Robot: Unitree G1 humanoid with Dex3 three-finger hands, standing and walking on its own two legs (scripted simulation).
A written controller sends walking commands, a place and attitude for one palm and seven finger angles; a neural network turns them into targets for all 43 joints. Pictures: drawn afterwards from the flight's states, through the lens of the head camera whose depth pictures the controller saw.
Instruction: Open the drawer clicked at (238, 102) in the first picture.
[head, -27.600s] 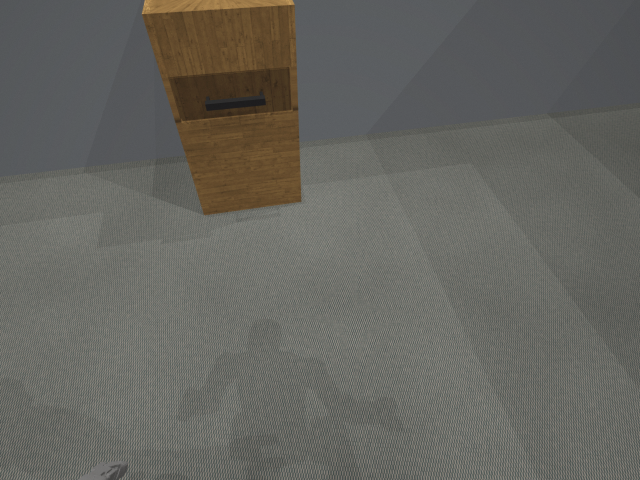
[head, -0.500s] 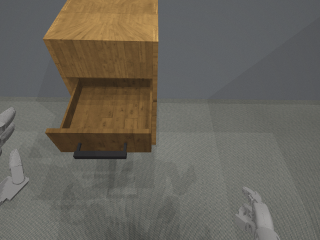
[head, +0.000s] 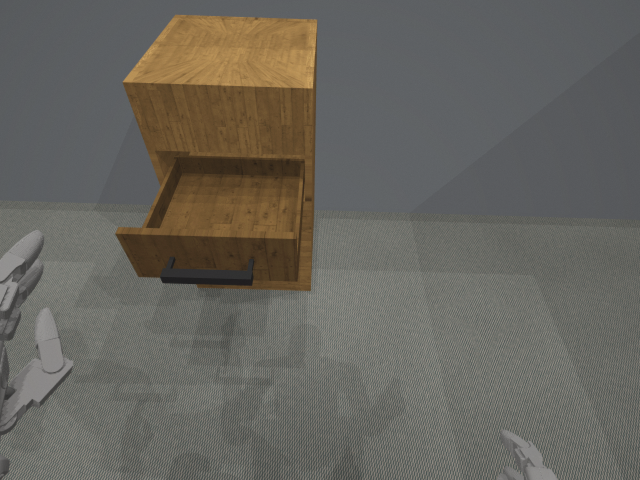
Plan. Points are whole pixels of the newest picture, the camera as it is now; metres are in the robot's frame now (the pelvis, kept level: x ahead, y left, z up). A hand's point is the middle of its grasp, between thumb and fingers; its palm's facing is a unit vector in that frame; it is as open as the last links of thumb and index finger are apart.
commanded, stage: stop stepping back and stand still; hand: left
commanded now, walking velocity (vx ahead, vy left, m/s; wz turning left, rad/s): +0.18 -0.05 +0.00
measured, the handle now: (209, 269) +0.59 +0.25 -0.22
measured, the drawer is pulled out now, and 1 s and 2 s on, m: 0.30 0.30 0.30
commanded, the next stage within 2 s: let the arm hang, fingers relaxed in 0.24 s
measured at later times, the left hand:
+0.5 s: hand (130, 464) +0.17 +0.24 -0.07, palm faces +0.17 -0.92 -0.34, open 7.4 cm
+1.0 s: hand out of the picture -0.06 +0.18 -0.16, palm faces +0.08 -0.97 -0.22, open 7.3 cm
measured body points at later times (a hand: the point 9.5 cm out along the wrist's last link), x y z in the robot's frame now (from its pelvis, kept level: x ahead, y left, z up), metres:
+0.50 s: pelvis -0.01 +0.01 -0.01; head -0.01 +0.00 +0.44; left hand +0.15 +0.29 -0.05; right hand +0.14 -0.22 -0.13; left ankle +0.01 +0.12 -0.74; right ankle +0.01 -0.11 -0.74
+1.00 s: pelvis -0.01 +0.01 +0.01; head +0.02 +0.00 +0.45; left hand -0.07 +0.23 -0.15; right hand -0.01 -0.21 -0.16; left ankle +0.01 +0.12 -0.74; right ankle +0.01 -0.11 -0.74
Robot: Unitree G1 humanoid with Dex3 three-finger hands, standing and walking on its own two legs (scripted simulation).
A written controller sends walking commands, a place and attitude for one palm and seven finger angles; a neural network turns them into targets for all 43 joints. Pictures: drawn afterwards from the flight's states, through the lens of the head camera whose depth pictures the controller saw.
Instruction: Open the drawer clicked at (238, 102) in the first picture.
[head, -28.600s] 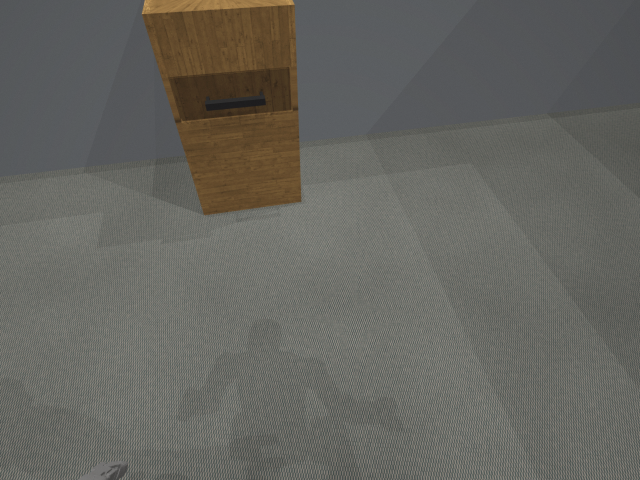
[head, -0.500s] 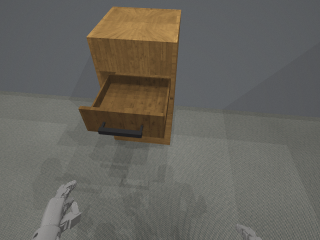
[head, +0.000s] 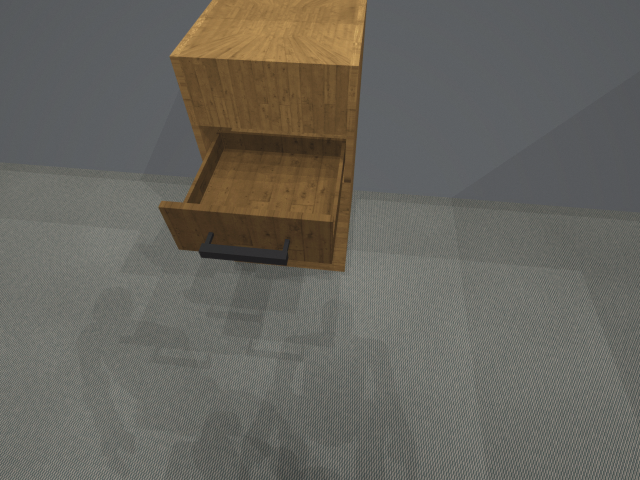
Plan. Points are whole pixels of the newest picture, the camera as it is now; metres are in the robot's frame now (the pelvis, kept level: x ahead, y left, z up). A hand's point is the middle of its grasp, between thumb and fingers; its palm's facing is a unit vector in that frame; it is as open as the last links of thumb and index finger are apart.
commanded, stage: let the arm hang, fingers relaxed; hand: left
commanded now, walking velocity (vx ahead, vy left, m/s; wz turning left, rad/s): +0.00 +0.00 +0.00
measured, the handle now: (246, 247) +0.60 +0.21 -0.23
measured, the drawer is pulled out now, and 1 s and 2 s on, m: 0.30 0.30 0.30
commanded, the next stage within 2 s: look to check the result in 0.44 s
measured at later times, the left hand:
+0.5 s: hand out of the picture +0.01 +0.16 -0.17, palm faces +0.04 -0.98 -0.20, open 7.4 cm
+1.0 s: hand out of the picture +0.01 +0.15 -0.17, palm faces +0.04 -0.98 -0.18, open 7.4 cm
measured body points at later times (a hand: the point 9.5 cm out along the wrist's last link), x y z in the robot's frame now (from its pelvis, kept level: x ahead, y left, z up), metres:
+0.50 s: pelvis +0.01 -0.01 +0.00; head +0.03 -0.02 +0.45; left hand +0.00 +0.21 -0.16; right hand -0.02 -0.21 -0.17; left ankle +0.02 +0.11 -0.74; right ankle +0.01 -0.12 -0.74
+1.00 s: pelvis +0.02 -0.02 +0.00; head +0.04 -0.02 +0.45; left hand +0.01 +0.20 -0.16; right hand +0.01 -0.22 -0.17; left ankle +0.02 +0.11 -0.74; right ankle +0.01 -0.12 -0.74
